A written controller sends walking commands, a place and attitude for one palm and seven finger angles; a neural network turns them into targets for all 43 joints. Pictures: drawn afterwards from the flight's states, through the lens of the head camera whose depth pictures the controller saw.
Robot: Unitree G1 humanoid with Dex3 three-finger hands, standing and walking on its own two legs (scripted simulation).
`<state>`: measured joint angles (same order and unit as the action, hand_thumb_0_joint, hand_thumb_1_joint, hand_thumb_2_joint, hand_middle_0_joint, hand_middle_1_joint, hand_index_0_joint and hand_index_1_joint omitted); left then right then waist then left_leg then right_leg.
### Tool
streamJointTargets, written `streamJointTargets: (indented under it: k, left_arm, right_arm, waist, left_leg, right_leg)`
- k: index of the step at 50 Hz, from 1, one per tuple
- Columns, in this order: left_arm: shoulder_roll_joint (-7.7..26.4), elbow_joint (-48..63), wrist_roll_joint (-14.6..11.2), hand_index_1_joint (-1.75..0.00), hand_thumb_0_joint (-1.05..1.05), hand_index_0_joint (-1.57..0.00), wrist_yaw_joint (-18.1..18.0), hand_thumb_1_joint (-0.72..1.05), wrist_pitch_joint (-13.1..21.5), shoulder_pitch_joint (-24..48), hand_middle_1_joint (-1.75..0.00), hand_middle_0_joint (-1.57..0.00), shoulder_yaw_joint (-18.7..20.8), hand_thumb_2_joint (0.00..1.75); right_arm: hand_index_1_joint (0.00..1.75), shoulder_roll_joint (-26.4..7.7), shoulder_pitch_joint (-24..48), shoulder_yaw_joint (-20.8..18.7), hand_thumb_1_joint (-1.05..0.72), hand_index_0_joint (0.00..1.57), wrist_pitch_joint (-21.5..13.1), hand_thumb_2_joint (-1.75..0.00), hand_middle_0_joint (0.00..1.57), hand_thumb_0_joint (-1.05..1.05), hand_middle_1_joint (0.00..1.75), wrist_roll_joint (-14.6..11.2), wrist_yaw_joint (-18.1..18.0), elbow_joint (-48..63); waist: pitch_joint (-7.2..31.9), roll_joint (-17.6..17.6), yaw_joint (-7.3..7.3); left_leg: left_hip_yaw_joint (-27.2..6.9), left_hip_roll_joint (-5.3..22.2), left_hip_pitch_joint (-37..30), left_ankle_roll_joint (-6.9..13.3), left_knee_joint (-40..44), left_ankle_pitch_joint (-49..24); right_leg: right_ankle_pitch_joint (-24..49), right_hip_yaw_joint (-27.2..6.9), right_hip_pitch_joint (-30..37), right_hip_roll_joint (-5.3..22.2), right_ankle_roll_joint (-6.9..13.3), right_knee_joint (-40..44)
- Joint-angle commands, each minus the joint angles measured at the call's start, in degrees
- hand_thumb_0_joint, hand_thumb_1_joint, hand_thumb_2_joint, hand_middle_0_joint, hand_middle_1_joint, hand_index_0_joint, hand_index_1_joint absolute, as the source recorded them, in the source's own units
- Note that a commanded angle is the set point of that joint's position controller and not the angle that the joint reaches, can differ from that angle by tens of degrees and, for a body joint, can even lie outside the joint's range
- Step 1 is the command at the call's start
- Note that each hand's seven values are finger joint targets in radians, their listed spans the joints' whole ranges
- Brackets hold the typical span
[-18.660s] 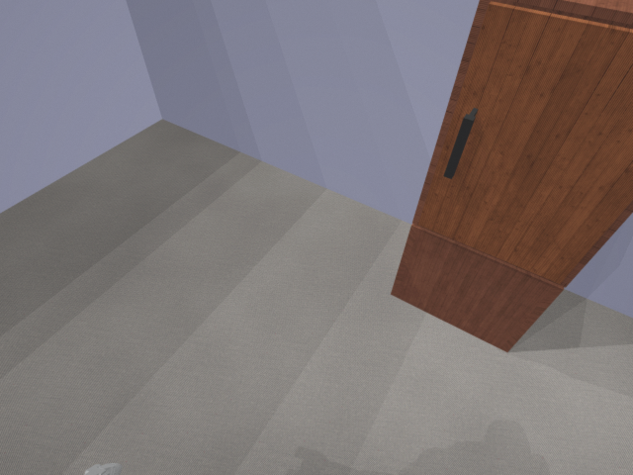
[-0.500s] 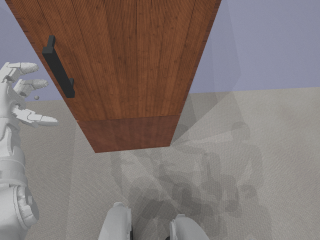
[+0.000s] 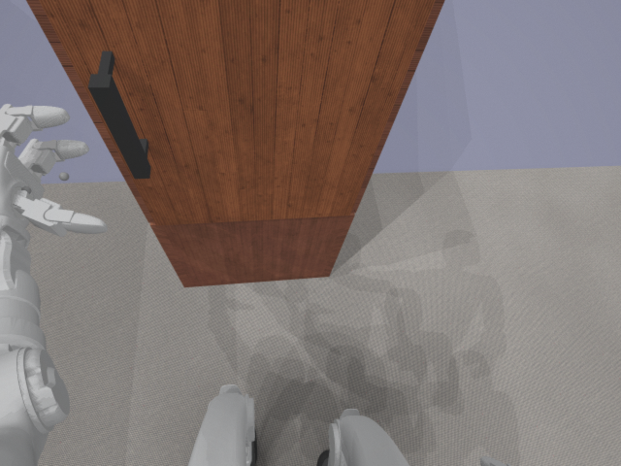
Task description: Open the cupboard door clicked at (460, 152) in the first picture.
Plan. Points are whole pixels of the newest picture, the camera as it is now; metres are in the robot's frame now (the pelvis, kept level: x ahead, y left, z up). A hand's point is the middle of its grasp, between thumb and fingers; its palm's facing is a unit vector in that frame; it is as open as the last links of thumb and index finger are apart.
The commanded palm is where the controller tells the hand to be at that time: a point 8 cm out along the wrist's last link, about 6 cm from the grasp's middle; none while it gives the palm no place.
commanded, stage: move the hooked fingers beside the handle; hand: left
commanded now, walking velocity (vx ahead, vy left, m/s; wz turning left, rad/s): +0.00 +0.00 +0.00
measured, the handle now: (126, 121) +0.52 +0.24 +0.07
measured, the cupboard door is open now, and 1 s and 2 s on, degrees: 0 0 0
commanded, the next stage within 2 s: slide the fingers in behind the handle in 0.48 s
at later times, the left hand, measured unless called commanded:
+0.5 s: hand (70, 177) +0.44 +0.29 +0.06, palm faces +0.13 -0.99 -0.01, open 14.0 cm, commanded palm +0.42 +0.33 +0.06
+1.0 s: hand (87, 176) +0.44 +0.27 +0.06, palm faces +0.13 -0.99 +0.00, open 14.0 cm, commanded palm +0.42 +0.31 +0.06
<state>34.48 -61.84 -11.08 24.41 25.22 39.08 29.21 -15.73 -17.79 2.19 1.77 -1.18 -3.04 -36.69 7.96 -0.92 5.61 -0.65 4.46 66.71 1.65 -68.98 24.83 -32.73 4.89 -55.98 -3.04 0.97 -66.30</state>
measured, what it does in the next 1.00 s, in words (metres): stands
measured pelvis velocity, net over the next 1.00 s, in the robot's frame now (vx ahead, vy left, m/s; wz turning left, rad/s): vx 0.00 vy -0.01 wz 0.00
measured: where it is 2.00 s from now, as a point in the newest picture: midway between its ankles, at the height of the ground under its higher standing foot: outside the picture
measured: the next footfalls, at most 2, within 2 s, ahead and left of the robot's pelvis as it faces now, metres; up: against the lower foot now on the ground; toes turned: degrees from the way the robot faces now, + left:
none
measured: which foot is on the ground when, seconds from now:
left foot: down 0.00-1.00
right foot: down 0.00-1.00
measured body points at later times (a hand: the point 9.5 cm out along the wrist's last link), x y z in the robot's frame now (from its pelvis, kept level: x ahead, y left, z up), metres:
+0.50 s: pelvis +0.01 +0.00 +0.00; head +0.12 +0.03 +0.44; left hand +0.42 +0.34 +0.07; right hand +0.07 -0.27 -0.10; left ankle +0.07 +0.10 -0.64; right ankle -0.01 -0.12 -0.64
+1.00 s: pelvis +0.00 -0.01 +0.00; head +0.12 +0.03 +0.44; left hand +0.43 +0.33 +0.06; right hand +0.07 -0.28 -0.11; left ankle +0.07 +0.10 -0.64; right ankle -0.01 -0.12 -0.64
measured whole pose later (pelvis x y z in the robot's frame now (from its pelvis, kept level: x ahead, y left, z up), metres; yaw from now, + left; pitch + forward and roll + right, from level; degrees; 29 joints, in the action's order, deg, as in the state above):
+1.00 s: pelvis +0.00 -0.01 +0.00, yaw +0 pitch +22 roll -5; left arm 31.2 -59.0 -11.2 21.9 25.3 36.9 27.8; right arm -15.3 -17.9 1.7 2.0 -1.1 -2.5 -36.9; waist 8.3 -1.1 5.6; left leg -0.8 4.6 65.5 1.0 -68.5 25.1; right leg -33.2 4.8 -55.0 -3.3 1.5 -66.2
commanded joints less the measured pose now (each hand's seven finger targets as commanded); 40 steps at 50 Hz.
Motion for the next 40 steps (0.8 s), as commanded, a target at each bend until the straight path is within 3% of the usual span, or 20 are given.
streamJointTargets:
  k: [1,4,6,9,13,14,15,19,29,31,34,38,40]
  left_arm:
    - [17.28,12.03,-0.97,-1.2,0.0,-0.3,-0.11,-0.5,3.42,20.38,-1.2,-0.3,2.32,0.3]
    - [19.05,12.97,-0.89,-1.2,0.0,-0.3,-0.38,-0.5,3.36,18.39,-1.2,-0.3,4.13,0.3]
    - [16.54,14.41,-1.07,-1.2,0.0,-0.3,-0.41,-0.5,3.33,17.89,-1.2,-0.3,2.6,0.3]
    - [17.46,12.69,-1.37,-1.2,0.0,-0.3,-0.34,-0.5,3.14,16.17,-1.2,-0.3,3.81,0.3]
    - [17.29,13.16,-1.31,-1.2,0.0,-0.3,-0.23,-0.5,3.7,16.23,-1.2,-0.3,3.76,0.3]
    - [15.72,14.79,-1.32,-1.2,0.0,-0.3,-0.17,-0.5,4.04,18.2,-1.2,-0.3,1.97,0.3]
    - [16.15,14.12,-1.4,-1.2,0.0,-0.3,-0.2,-0.5,3.99,16.65,-1.2,-0.3,2.88,0.3]
    - [14.43,13.75,-1.73,-1.2,0.0,-0.3,-0.14,-0.5,3.93,16.75,-1.2,-0.3,1.59,0.3]
    - [18.85,12.6,-0.78,-1.2,0.0,-0.3,-1.12,-0.5,4.31,18.47,-1.2,-0.3,4.22,0.3]
    - [16.63,12.21,-0.96,-1.2,0.0,-0.3,-0.61,-0.5,4.06,18.59,-1.2,-0.3,2.43,0.3]
    - [14.47,14.18,-1.81,-1.2,0.0,-0.3,0.14,-0.5,4.13,16.66,-1.2,-0.3,1.28,0.3]
    - [14.6,12.21,-2.21,-1.2,0.0,-0.3,-0.01,-0.5,2.65,17.36,-1.2,-0.3,1.35,0.3]
    - [14.65,13.31,-1.93,-1.2,0.0,-0.3,-0.53,-0.5,2.62,17.77,-1.2,-0.3,1.33,0.3]
  right_arm:
    - [0.3,-11.22,-7.3,-4.44,-0.9,0.2,-0.87,-0.9,0.2,0.0,0.3,0.21,-0.64,3.37]
    - [0.3,-11.22,-7.54,-4.44,-0.9,0.2,-0.71,-0.9,0.2,0.0,0.3,0.41,-0.55,3.82]
    - [0.3,-10.84,-7.5,-4.56,-0.9,0.2,-0.6,-0.9,0.2,0.0,0.3,0.36,-0.22,4.04]
    - [0.3,-10.97,-7.57,-4.57,-0.9,0.2,-0.48,-0.9,0.2,0.0,0.3,0.25,-0.24,4.1]
    - [0.3,-10.98,-7.67,-4.66,-0.9,0.2,-0.44,-0.9,0.2,0.0,0.3,0.31,-0.26,3.99]
    - [0.3,-10.7,-7.44,-4.59,-0.9,0.2,-0.43,-0.9,0.2,0.0,0.3,0.36,-0.21,3.94]
    - [0.3,-10.79,-7.68,-4.68,-0.9,0.2,-0.41,-0.9,0.2,0.0,0.3,0.35,-0.15,3.91]
    - [0.3,-10.73,-7.6,-4.8,-0.9,0.2,-0.34,-0.9,0.2,0.0,0.3,0.27,-0.21,3.61]
    - [0.3,-10.81,-6.97,-4.4,-0.9,0.2,-0.55,-0.9,0.2,0.0,0.3,0.41,-0.43,3.78]
    - [0.3,-10.55,-6.91,-4.3,-0.9,0.2,-0.52,-0.9,0.2,0.0,0.3,0.28,-0.32,3.83]
    - [0.3,-10.26,-6.84,-4.53,-0.9,0.2,-0.62,-0.9,0.2,0.0,0.3,0.15,-0.19,4.01]
    - [0.3,-10.46,-6.72,-4.48,-0.9,0.2,-0.46,-0.9,0.2,0.0,0.3,-0.07,-0.23,3.87]
    - [0.3,-10.31,-6.77,-4.5,-0.9,0.2,-0.48,-0.9,0.2,0.0,0.3,-0.01,-0.25,4.02]
  waist:
    - [24.55,-10.24,0.08]
    - [26.48,-10.76,-1.06]
    - [26.46,-10.54,-0.56]
    - [24.89,-8.03,-0.43]
    - [24.6,-9.44,-0.66]
    - [24.77,-10.69,-0.04]
    - [25.14,-9.96,-0.68]
    - [24.56,-8.55,0.07]
    - [24.48,-9.58,-0.54]
    - [24.37,-8.09,0.07]
    - [26.5,-9.79,-0.57]
    - [23.28,-6.24,0.25]
    - [23.71,-7.13,0.13]
  left_leg:
    - [-4.91,-1.0,-34.18,0.08,8.37,-13.38]
    - [-4.56,-1.04,-34.55,0.03,8.22,-16.12]
    - [-4.58,-0.98,-35.96,-0.04,8.49,-16.98]
    - [-3.98,-1.22,-32.73,0.28,8.15,-16.2]
    - [-4.15,-1.1,-34.13,0.1,8.4,-16.44]
    - [-4.27,-1.12,-34.9,0.07,8.35,-16.63]
    - [-4.4,-1.15,-35.3,0.02,8.54,-17.01]
    - [-4.46,-1.18,-34.92,0.19,8.45,-16.1]
    - [-3.54,-1.42,-31.89,0.28,7.65,-15.18]
    - [-3.3,-1.47,-31.17,0.51,7.38,-14.7]
    - [-3.12,-1.6,-33.49,0.41,7.3,-17.08]
    - [-2.72,-1.65,-29.03,0.89,6.99,-14.66]
    - [-2.54,-1.78,-28.92,0.89,7.01,-14.47]
  right_leg:
    - [12.06,-2.08,-3.69,-1.24,0.75,9.67]
    - [14.18,-2.17,-1.64,-1.26,0.81,9.3]
    - [14.74,-1.86,-2.01,-1.36,0.69,9.65]
    - [15.31,-2.18,-0.54,-1.43,0.45,9.72]
    - [14.97,-2.14,-1.64,-1.48,0.68,9.75]
    - [14.98,-2.04,-2.06,-1.41,0.66,9.68]
    - [15.1,-1.96,-1.6,-1.51,0.75,9.81]
    - [14.68,-1.99,-2.02,-1.39,0.59,10.08]
    - [15.04,-3.0,0.28,-1.28,0.6,9.8]
    - [15.28,-3.06,0.54,-1.31,0.38,9.98]
    - [17.29,-3.08,1.01,-1.28,0.47,9.86]
    - [17.05,-3.56,1.83,-1.18,0.05,10.27]
    - [16.94,-3.65,2.13,-1.06,0.09,10.26]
